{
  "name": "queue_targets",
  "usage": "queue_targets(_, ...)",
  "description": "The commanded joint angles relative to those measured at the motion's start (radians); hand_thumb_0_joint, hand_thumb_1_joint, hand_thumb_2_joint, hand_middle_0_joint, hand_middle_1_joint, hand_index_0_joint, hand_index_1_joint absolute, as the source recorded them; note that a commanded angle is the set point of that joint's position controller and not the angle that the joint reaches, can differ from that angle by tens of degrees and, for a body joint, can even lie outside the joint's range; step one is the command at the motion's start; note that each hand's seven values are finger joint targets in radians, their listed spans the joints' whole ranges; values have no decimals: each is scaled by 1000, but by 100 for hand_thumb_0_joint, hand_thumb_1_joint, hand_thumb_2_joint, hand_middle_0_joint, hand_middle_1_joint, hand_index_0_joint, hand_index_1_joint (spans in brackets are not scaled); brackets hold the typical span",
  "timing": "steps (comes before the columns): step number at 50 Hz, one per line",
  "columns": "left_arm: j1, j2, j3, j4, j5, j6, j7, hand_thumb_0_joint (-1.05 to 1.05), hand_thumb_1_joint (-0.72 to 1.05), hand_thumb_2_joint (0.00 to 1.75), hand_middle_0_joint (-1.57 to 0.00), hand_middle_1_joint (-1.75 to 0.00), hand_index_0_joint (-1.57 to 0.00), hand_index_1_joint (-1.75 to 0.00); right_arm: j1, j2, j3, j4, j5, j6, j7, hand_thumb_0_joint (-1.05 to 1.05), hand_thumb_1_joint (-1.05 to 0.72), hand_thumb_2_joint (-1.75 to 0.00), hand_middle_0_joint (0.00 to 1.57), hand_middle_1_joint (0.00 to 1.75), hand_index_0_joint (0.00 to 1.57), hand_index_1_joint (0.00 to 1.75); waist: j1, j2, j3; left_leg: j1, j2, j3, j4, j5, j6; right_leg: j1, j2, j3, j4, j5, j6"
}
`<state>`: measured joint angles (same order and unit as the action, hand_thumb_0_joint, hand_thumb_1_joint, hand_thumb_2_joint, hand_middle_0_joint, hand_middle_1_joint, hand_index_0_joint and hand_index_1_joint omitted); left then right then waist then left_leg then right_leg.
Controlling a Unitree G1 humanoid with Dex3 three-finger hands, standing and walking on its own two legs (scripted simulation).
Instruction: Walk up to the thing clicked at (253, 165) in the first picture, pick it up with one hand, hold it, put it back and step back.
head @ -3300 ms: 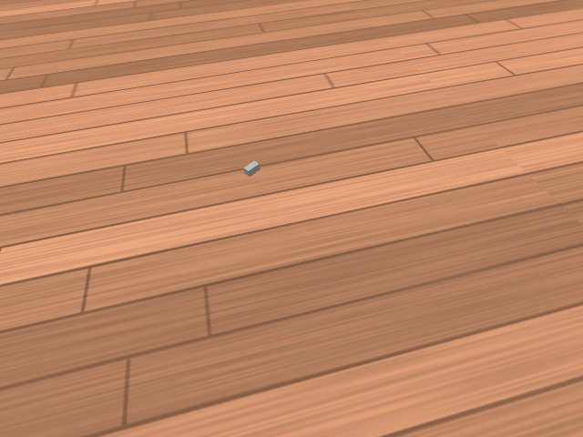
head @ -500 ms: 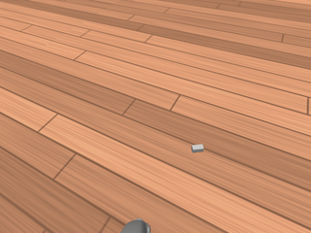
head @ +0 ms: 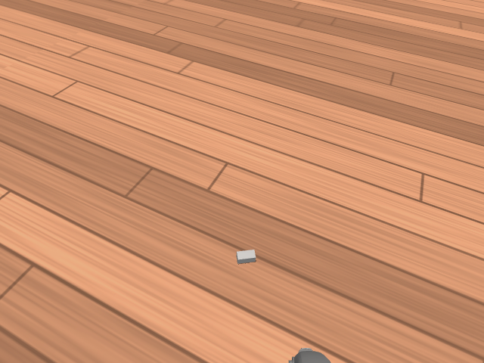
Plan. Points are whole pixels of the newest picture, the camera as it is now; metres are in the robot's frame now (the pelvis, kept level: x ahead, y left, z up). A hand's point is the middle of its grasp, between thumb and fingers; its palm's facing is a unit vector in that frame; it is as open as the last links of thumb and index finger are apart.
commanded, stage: walk up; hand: left
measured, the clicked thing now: (245, 256) +0.66 -0.04 -0.72
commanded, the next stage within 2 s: none
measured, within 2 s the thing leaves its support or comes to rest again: neither
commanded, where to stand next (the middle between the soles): +0.30 -0.35 m, yaw +6 degrees
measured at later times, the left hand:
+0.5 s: hand out of the picture +0.15 +0.10 -0.15, palm faces -0.04 -0.95 -0.30, open 7.4 cm
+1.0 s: hand (307, 344) +0.19 -0.10 -0.13, palm faces +0.04 -0.93 -0.37, open 7.4 cm
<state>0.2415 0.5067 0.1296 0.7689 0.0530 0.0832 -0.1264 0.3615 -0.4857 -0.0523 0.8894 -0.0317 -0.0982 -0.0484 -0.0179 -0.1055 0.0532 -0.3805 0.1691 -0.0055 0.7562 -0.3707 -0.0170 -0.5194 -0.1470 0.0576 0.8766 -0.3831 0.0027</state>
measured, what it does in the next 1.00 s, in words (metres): steps to the right: right foot, then left foot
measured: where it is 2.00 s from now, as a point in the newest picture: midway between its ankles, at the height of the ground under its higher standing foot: (345, 351)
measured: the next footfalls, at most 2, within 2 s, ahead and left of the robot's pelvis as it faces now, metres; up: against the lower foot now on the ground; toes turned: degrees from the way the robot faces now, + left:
right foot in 0.02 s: +0.11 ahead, -0.20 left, +0.00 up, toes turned -3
left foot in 0.36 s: +0.21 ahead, -0.05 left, +0.00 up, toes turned +8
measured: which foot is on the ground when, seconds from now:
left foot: down 0.00-0.04, up 0.06-0.34, down 0.36-0.74, up 0.76-1.00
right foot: up 0.00-0.00, down 0.02-0.36, up 0.38-0.70, down 0.72-1.00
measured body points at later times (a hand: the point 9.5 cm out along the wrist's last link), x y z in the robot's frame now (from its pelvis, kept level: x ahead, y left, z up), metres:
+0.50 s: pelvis +0.11 -0.17 +0.01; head +0.13 -0.14 +0.46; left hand +0.15 +0.15 -0.13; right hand +0.16 -0.52 -0.07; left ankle +0.17 -0.05 -0.70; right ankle +0.12 -0.30 -0.64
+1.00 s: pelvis +0.21 -0.38 +0.02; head +0.24 -0.37 +0.47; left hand +0.19 -0.05 -0.10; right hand +0.30 -0.71 -0.09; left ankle +0.27 -0.27 -0.66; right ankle +0.20 -0.47 -0.70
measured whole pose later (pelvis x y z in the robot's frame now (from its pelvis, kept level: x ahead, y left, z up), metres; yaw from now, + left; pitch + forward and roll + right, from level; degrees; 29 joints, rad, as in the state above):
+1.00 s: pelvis +0.21 -0.38 +0.02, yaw +2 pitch -1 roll +0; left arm 0.38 0.42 0.06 0.86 0.03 -0.01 -0.04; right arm 0.26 -0.44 -0.04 0.94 -0.01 -0.05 -0.02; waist 0.08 -0.01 0.08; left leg -0.55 0.01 0.05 0.96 -0.39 0.04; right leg -0.27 0.01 -0.09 0.66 -0.38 -0.05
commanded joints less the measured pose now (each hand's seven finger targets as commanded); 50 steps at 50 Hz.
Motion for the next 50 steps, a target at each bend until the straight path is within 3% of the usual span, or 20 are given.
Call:
queue_targets(1,239,179,91,16,0,-37,22,0,90,90,-20,-30,-20,-30,-94,-270,-80,-47,-13,8,-40,0,-90,-90,20,30,20,30,166,97,-105,-279,-11,26,68,-207,127,424,120,-141,-209,-25,-10)
queue_targets(2,326,264,109,23,21,-50,35,0,90,90,-20,-30,-20,-30,-102,-149,-42,-60,-3,17,-41,0,-90,-90,20,30,20,30,234,-241,-54,-495,-138,145,435,-253,76,440,-33,176,-456,-298,-52)
queue_targets(3,196,334,100,-30,10,-61,49,0,90,90,-20,-30,-20,-30,-132,-173,-51,-90,20,18,-60,0,-90,-90,20,30,20,30,182,-318,-3,-593,-186,16,549,-291,60,360,-182,573,-682,-349,-141)
queue_targets(4,94,336,100,-67,-8,-65,58,0,90,90,-20,-30,-20,-30,-129,-213,-60,-67,27,15,-66,0,-90,-90,20,30,20,30,124,-181,36,-536,-121,-57,573,-196,59,299,-219,603,-706,-390,-182)
queue_targets(8,16,201,62,-66,-6,-76,69,0,90,90,-20,-30,-20,-30,43,-213,-48,63,33,-7,-41,0,-90,-90,20,30,20,30,49,-126,16,-341,-75,43,325,-91,54,284,-87,210,-475,-8,-228)
queue_targets(12,15,156,33,-103,6,-75,66,0,90,90,-20,-30,-20,-30,58,-177,-46,48,28,-13,-32,0,-90,-90,20,30,20,30,55,-103,-2,-175,-115,85,122,-59,66,248,-104,174,-474,180,-261)
queue_targets(16,-70,100,-2,-163,-8,-56,58,0,90,90,-20,-30,-20,-30,255,-189,-66,87,27,-28,-52,0,-90,-90,20,30,20,30,-58,61,-98,302,-127,56,-233,260,74,58,-11,7,-198,264,-171)
queue_targets(17,-18,44,-19,-169,-16,-57,57,0,90,90,-20,-30,-20,-30,286,-261,-94,75,7,-29,-66,0,-90,-90,20,30,20,30,-81,226,-139,441,16,-199,-338,160,115,-77,71,-53,13,170,-99)
queue_targets(18,44,36,-15,-159,-10,-46,59,0,90,90,-20,-30,-20,-30,254,-335,-111,33,-5,-25,-78,0,-90,-90,20,30,20,30,-44,266,-140,482,261,-627,-419,-9,214,-248,161,11,204,-107,-27)
queue_targets(19,98,158,13,-133,4,-23,64,0,90,90,-20,-30,-20,-30,173,-371,-120,-8,29,-19,-83,0,-90,-90,20,30,20,30,-31,118,-142,400,368,-740,-460,-175,323,-249,124,89,340,-172,0)
queue_targets(24,109,163,39,-76,3,-20,49,0,90,90,-20,-30,-20,-30,22,-267,-86,-20,16,-26,-63,0,-90,-90,20,30,20,30,35,171,5,68,169,-276,-396,-80,244,-129,56,100,319,-8,-1)
queue_targets(31,56,144,47,-77,-2,-5,12,0,90,90,-20,-30,-20,-30,-27,-362,-120,-34,-10,-20,-41,0,-90,-90,20,30,20,30,26,312,-12,-60,125,-144,-361,-275,219,5,31,-43,67,-55,8)
queue_targets(35,268,159,78,17,2,-12,24,0,90,90,-20,-30,-20,-30,-120,-310,-102,-25,-24,14,-40,0,-90,-90,20,30,20,30,162,153,-70,-265,21,25,-74,-366,133,360,123,-173,-142,-34,-8)
queue_targets(36,358,198,89,42,16,-19,36,0,90,90,-20,-30,-20,-30,-106,-222,-75,-24,-24,28,-43,0,-90,-90,20,30,20,30,220,-69,-54,-389,-61,124,209,-386,96,427,120,-117,-259,-142,-22)
queue_targets(37,339,297,97,9,23,-36,49,0,90,90,-20,-30,-20,-30,-137,-134,-48,-63,3,31,-49,0,-90,-90,20,30,20,30,231,-315,22,-597,-203,90,513,-339,51,321,-114,453,-598,-492,-106)
queue_targets(38,125,346,91,-62,8,-49,63,0,90,90,-20,-30,-20,-30,-155,-191,-71,-73,16,28,-67,0,-90,-90,20,30,20,30,140,-211,82,-555,-147,-58,568,-244,49,231,-221,674,-746,-576,-195)
queue_targets(40,78,275,71,-56,-10,-61,74,0,90,90,-20,-30,-20,-30,-88,-240,-69,8,34,17,-50,0,-90,-90,20,30,20,30,80,-29,93,-472,-98,-68,531,-94,52,213,-148,464,-616,-420,-162)
queue_targets(43,59,194,45,-34,-11,-86,78,0,90,90,-20,-30,-20,-30,21,-204,-53,60,34,1,-20,0,-90,-90,20,30,20,30,56,-87,51,-328,-79,11,366,-61,52,245,-91,266,-522,-192,-202)
queue_targets(46,117,182,18,4,-25,-115,101,0,90,90,-20,-30,-20,-30,-62,-159,-41,7,15,12,14,0,-90,-90,20,30,20,30,74,-3,74,-280,-93,-20,242,-40,58,253,-156,277,-516,62,-226)
queue_targets(50,96,159,-15,27,-46,-143,133,0,90,90,-20,-30,-20,-30,-97,-108,-24,-25,26,28,29,0,-90,-90,20,30,20,30,50,25,-38,-123,-122,-16,74,56,64,365,-163,136,-387,707,-170)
